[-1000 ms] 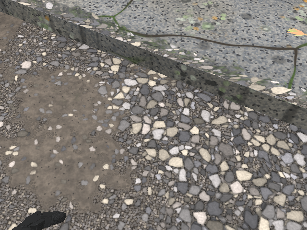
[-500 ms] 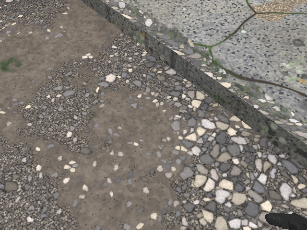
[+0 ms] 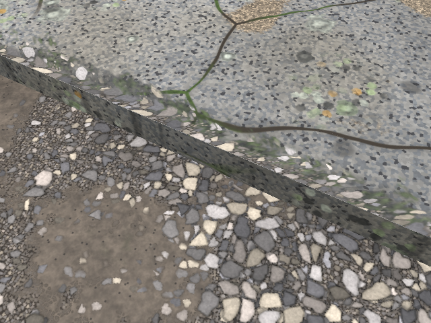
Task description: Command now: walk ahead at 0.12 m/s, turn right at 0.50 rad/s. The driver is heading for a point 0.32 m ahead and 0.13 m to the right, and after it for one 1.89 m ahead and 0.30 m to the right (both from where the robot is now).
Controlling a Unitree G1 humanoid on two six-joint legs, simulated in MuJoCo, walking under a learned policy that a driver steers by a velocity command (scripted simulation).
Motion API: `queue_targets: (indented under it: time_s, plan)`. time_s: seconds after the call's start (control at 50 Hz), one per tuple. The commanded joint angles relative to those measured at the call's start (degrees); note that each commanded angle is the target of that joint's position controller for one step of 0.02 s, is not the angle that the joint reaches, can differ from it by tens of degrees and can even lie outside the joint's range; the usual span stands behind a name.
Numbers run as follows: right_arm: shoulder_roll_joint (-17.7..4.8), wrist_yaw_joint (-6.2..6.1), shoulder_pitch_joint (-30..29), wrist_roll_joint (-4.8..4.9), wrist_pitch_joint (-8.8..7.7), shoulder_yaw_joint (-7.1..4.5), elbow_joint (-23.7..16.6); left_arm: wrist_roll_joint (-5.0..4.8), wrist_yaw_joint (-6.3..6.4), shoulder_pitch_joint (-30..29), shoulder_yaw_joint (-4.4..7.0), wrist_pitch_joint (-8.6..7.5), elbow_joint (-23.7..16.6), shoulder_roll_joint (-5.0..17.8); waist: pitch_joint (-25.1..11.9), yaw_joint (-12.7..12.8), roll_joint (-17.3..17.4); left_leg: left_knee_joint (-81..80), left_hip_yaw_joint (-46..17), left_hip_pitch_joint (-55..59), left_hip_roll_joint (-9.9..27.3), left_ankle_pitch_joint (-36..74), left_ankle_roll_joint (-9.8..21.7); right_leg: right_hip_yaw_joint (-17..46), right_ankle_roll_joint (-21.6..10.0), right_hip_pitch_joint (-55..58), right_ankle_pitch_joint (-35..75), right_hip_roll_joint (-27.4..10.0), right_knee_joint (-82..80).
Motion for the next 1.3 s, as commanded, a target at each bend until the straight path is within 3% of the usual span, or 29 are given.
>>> queue_targets:
  time_s: [0.02, 0.06, 0.08, 0.1, 0.12, 0.14, 0.16, 0.18, 0.24, 0.42, 0.48, 0.5, 0.52, 0.54, 0.56, 0.62, 0.68, 0.76, 0.9, 0.92, 0.94, 0.96, 0.98, 1.0, 1.04, 1.08, 1.1, 1.18, 1.3]
  plan:
    - [-10.7, -0.73, -3.4, 1.37, 0.68, -2.89, -3.6, 0.17, -0.94, 1.5, 2.04, -0.05, -5.2, 5.8, -4.9, 2.6, 6.5, 4.6, -5.2, 2.4, 18.0, 42.2, 7.0, -1.4, -2.6, 4.6, -5.3, 0.9, -2.6]
    - [-9.4, -0.99, -2.7, 1.59, 1.24, -2.62, -3.5, 0.37, -0.3, 9.0, 3.73, -0.35, -4.0, 8.7, -9.0, 6.3, 3.3, 19.7, -2.3, -0.2, 13.1, 42.8, 3.1, -2.9, -6.0, 16.8, 3.6, 5.0, -11.3]
    - [-7.7, -0.73, -0.2, -0.49, 0.87, -1.9, -4.4, 0.55, 1.22, 12.5, 5.39, -0.29, -4.5, 14.8, -13.3, 6.9, -7.2, 35.4, -1.0, -11.6, 8.0, 23.2, -1.5, 11.0, -10.6, 29.5, 32.2, -4.2, -12.2]
    - [-3.9, 0.07, 3.7, -2.5, 0.61, -0.33, -6.3, 1.72, 1.65, 10.2, 5.56, -0.34, -6.3, 18.9, -19.8, 2.3, -16.1, 53.4, -6.7, -30.2, -3.0, -24.1, -5.4, 34.3, -24.3, 42.8, 41.8, -18.0, -12.2]
    - [-7.7, 0.9, 0.0, -1.3, 0.62, -1.06, -4.9, 1.24, 1.32, 9.8, 4.34, -0.37, -7.5, 13.6, -24.4, 6.5, -6.3, 57.4, -17.7, -31.3, -1.0, -22.8, -4.7, 33.5, -23.9, 41.6, 31.5, -16.6, -15.3]
    - [-8.4, 1.08, -3.0, 0.41, 0.95, -1.32, -6.0, 0.8, 1.23, 6.2, 3.7, -0.62, -7.9, 11.9, -18.5, 5.4, -3.5, 56.6, -17.7, -33.5, 0.7, -18.4, -3.8, 27.6, -21.1, 36.3, 24.5, -14.6, -16.4]
    - [-7.7, 0.53, -3.7, 0.06, 1.36, -1.3, -5.5, -0.27, 1.44, 3.6, 3.41, -0.41, -7.8, 10.3, -13.9, 3.9, 1.0, 52.4, -17.4, -33.9, 2.5, -14.7, -3.9, 24.0, -17.7, 30.9, 16.1, -11.5, -17.7]
    - [-8.1, -0.12, -4.4, -0.6, 1.91, -1.55, -5.6, -0.75, 1.87, 1.3, 3.06, 0.11, -8.2, 9.4, -10.8, 2.9, 0.8, 47.9, -17.3, -32.6, 3.4, -11.7, -4.3, 21.9, -15.9, 25.5, 10.5, -9.6, -19.0]
    - [-6.4, -0.45, -2.4, -0.52, 2.55, -1.25, -5.0, 0.77, 2.83, -0.6, 3.36, 0.85, -9.1, 10.1, -10.3, 1.1, -3.9, 39.6, -16.0, -25.4, 1.4, -7.5, -5.8, 19.1, -14.9, 18.1, 8.3, -5.7, -20.6]
    - [-6.2, 0.35, -4.9, 0.07, 1.47, -1.17, -5.8, 0.26, 3.94, 0.0, 4.07, 2.44, -9.3, 11.1, -10.6, 3.5, -7.4, 20.4, -17.5, -18.7, -0.6, -3.3, -5.7, 26.7, -12.6, 17.4, -7.2, -4.1, -19.3]
    - [-6.9, 1.05, -0.4, 0.01, 0.58, -1.89, -4.5, -0.75, 4.16, -0.9, 3.78, 3.16, -9.4, 10.3, -10.0, 1.0, -6.8, 4.9, -16.2, -9.5, 0.1, 4.4, -3.0, 27.1, -9.2, 15.0, -7.4, -1.3, -15.4]
    - [-10.6, 0.78, 1.3, -0.93, 0.68, -2.88, -4.5, -0.63, 4.17, 0.9, 3.11, 3.2, -9.4, 8.0, -10.4, 1.5, -0.4, 0.1, -23.7, -3.8, 9.4, 4.3, 0.4, 23.0, -6.0, 9.4, -15.9, 2.5, -7.9]
    - [-15.7, 0.51, 0.0, -2.41, 1.34, -3.98, -4.3, -0.99, 4.02, 0.5, 2.89, 2.75, -11.5, 6.6, -6.5, 3.9, 18.0, -4.1, -38.4, -4.2, 20.4, 9.1, 8.8, 9.4, -2.5, -2.6, -27.4, 12.4, 3.9]
    - [-12.7, 0.44, -2.8, -3.52, 1.01, -3.28, -6.4, 0.24, 3.94, 1.8, 4.26, 2.04, -10.4, 11.3, -6.4, 3.0, 16.8, -4.7, -42.6, -7.6, 25.1, 12.7, 13.6, 10.1, 0.0, -2.8, -29.9, 9.3, 18.2]
    - [-9.6, -0.03, -6.2, -2.96, 0.88, -2.36, -7.7, -0.23, 3.68, 3.3, 5.24, 2.14, -8.8, 13.2, -6.2, 4.5, 12.2, -3.3, -36.8, -8.6, 22.4, 14.2, 12.0, 10.4, 0.6, -1.9, -26.2, 8.2, 24.2]
    - [-6.8, -0.85, -8.2, -0.62, 1.19, -1.36, -8.4, -0.29, 3.82, 5.5, 4.51, 3.64, -6.4, 9.2, -4.4, 4.3, 9.5, -1.2, -24.8, -6.1, 15.8, 17.4, 8.2, 7.9, 3.5, -4.1, -19.0, 7.0, 32.0]
    - [-7.6, -1.4, -4.3, -1.2, 2.14, -1.59, -7.8, -1.22, 3.48, 0.4, 3.5, 3.6, -8.8, 7.2, -4.2, 1.0, 11.2, -1.4, -20.2, -0.7, 15.0, 20.1, 9.5, 4.2, 5.2, -5.9, -16.5, 5.0, 25.4]
    - [-10.7, -1.03, -2.9, -0.89, 2.83, -2.82, -7.6, -0.73, 2.62, -2.1, 2.42, 3.48, -10.6, 5.7, -6.5, -0.8, 12.6, -0.5, -17.7, 2.2, 17.7, 24.2, 10.6, 1.5, 5.4, 0.2, -18.8, 2.1, 13.6]
    - [-11.9, 0.38, -4.8, 1.87, 2.66, -3.64, -6.8, -0.9, 1.32, 3.4, 3.36, 4.29, -9.4, 6.8, -7.7, 3.0, 11.9, 7.4, -11.7, -2.5, 18.3, 25.0, 6.3, -4.0, -0.9, 18.0, -7.3, 4.3, -12.2]
    - [-9.9, 0.56, -1.5, 1.62, 2.38, -3.17, -5.3, -0.68, 1.85, 5.4, 4.14, 4.19, -8.9, 8.8, -8.6, 3.4, 7.2, 13.3, -8.3, -7.8, 16.1, 18.3, 2.2, -0.8, -3.1, 26.0, 0.5, 4.0, -17.3]
    - [-6.3, 0.76, -1.4, -1.19, 2.24, -2.03, -6.5, -0.67, 2.79, 7.8, 5.68, 3.89, -9.4, 14.9, -9.8, 3.0, -7.8, 29.3, -3.2, -22.9, 10.0, -3.4, -3.6, 16.5, -7.9, 37.1, 21.1, -8.5, -17.8]
    - [-5.9, 0.27, -5.9, -2.08, 2.03, -1.61, -9.9, 1.23, 2.59, 6.6, 5.8, 2.72, -10.7, 18.1, -10.4, 4.2, -15.4, 42.0, -8.1, -34.7, 2.5, -22.8, -6.7, 30.7, -20.6, 35.1, 30.2, -19.6, -16.8]
    - [-8.8, 0.07, -8.3, -1.17, 1.94, -2.52, -10.0, 1.37, 2.18, 8.6, 5.17, 1.38, -9.8, 14.5, -12.7, 7.2, -8.1, 48.0, -14.5, -35.6, 3.6, -21.3, -6.3, 28.6, -21.9, 34.7, 16.5, -17.4, -19.2]
    - [-9.4, 0.41, -8.4, -0.03, 1.7, -2.9, -10.0, 0.52, 2.23, 8.2, 4.49, 0.45, -8.4, 12.7, -10.4, 5.7, -6.7, 47.2, -15.8, -37.2, 5.0, -15.4, -4.9, 25.1, -18.2, 33.8, -0.6, -13.4, -21.0]
    - [-10.1, 0.53, -8.5, -0.17, 1.22, -3.46, -9.1, -1.01, 2.71, 5.3, 3.43, 0.0, -8.1, 10.1, -5.7, 4.7, -5.8, 41.9, -16.0, -38.7, 5.9, -6.5, -4.2, 24.5, -14.4, 30.4, -22.6, -9.6, -25.1]
    - [-9.2, 1.18, -8.1, -0.19, 0.13, -3.34, -8.9, -0.1, 3.26, 4.6, 2.85, -0.36, -8.6, 9.7, -4.3, 3.7, -7.2, 38.7, -15.3, -36.3, 4.4, -0.3, -4.4, 24.0, -14.1, 27.6, -23.7, -7.7, -27.6]
    - [-6.5, 2.92, -3.7, -4.56, 2.42, -1.88, -6.3, 2.48, 2.22, 7.1, 2.89, 0.64, -6.2, 10.4, -5.0, 3.4, -6.6, 37.1, -13.0, -32.1, 4.1, 0.7, -4.6, 20.3, -12.1, 26.7, -19.6, -4.2, -27.6]
    - [-6.4, 4.37, -6.3, -2.79, 3.34, -1.44, -7.2, 1.85, 0.42, 9.3, 3.23, 0.68, -4.6, 11.2, -2.2, 4.6, -7.1, 27.4, -11.7, -29.1, 2.4, 0.3, -5.6, 21.6, -13.0, 23.6, -21.6, -3.4, -27.7]
    - [-4.8, 2.62, -3.7, -1.7, 1.64, -0.27, -6.1, 1.79, 1.48, 10.3, 1.86, -0.49, -1.2, 8.9, -2.8, 3.6, -6.0, 14.2, -9.8, -13.6, 1.3, 1.4, -1.6, 19.1, -11.6, 21.3, 1.5, -5.9, -20.2]
Keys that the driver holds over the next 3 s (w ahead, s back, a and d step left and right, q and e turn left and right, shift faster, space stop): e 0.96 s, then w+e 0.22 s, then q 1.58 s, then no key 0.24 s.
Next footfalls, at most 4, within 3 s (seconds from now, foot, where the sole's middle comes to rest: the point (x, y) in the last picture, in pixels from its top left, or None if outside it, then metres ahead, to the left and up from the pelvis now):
0.06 right None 0.17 -0.11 -0.78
0.50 left None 0.18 0.12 -0.78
0.92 right None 0.05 -0.11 -0.78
1.36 left None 0.27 -0.04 -0.78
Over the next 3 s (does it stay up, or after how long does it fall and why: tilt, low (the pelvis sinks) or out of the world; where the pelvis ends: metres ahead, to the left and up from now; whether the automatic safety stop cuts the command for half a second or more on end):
stays up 0.25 -0.12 0.00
